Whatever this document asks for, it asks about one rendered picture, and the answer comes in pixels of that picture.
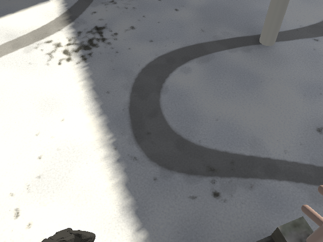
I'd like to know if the robot left hand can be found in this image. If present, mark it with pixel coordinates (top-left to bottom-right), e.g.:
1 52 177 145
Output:
42 228 96 242

